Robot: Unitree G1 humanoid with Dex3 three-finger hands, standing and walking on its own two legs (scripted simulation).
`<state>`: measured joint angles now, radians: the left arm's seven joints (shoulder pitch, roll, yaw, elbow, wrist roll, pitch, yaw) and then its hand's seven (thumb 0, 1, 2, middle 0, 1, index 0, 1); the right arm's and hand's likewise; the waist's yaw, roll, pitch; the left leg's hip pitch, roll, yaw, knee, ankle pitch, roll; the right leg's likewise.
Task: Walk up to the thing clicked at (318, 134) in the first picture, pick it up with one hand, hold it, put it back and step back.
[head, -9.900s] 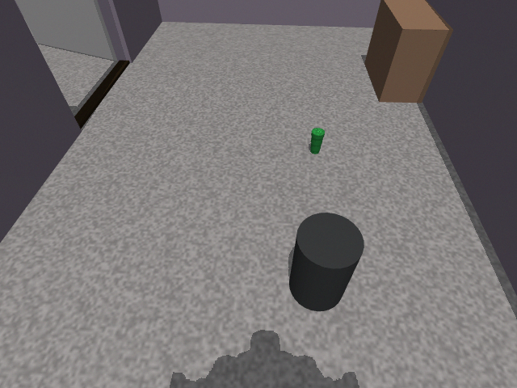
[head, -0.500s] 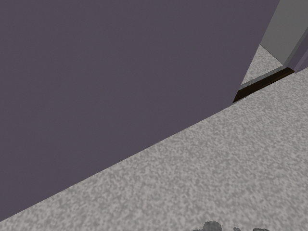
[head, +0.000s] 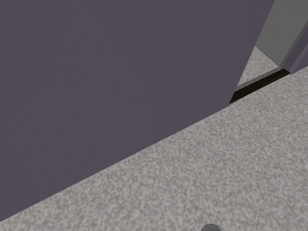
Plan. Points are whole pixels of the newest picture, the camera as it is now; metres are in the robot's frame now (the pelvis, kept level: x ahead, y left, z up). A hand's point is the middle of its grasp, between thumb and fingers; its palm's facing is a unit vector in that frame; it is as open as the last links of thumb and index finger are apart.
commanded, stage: stand
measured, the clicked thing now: out of the picture -0.10 -1.38 -0.71
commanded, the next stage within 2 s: walk up in 0.34 s
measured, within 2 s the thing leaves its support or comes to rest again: neither
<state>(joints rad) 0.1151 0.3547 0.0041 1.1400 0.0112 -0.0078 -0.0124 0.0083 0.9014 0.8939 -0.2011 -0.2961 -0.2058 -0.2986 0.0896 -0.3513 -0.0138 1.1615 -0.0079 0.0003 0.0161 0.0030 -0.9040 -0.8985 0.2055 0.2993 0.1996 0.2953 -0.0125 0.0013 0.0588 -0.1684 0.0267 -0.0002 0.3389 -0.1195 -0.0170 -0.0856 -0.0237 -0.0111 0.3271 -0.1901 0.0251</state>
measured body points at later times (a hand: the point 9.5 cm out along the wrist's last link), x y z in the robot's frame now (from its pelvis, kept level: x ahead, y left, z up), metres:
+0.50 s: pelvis +0.00 +0.03 -0.01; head +0.04 +0.01 +0.44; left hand +0.09 +0.33 -0.13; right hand +0.09 -0.31 -0.12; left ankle +0.04 +0.14 -0.73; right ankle +0.00 -0.14 -0.75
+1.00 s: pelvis +0.06 +0.10 -0.02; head +0.09 +0.06 +0.43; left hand +0.36 +0.26 -0.11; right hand -0.11 -0.19 -0.13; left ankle +0.06 +0.16 -0.75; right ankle +0.00 -0.02 -0.74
